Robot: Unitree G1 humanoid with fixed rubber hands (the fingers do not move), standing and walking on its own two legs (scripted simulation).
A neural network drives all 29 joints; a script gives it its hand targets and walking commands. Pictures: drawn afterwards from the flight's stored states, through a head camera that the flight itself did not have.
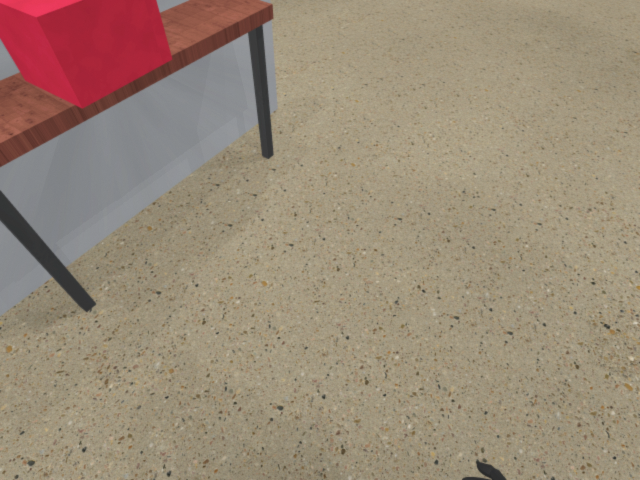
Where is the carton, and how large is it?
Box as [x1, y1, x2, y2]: [0, 0, 171, 108]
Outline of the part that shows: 0,0 0,38 25,80 82,108 171,59 155,0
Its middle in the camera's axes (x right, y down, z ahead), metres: -0.61 -0.54 +1.01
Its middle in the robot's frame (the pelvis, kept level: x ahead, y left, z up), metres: +1.11 +0.66 +0.01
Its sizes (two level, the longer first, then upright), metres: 0.306 0.235 0.213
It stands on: a table, 0.68 m high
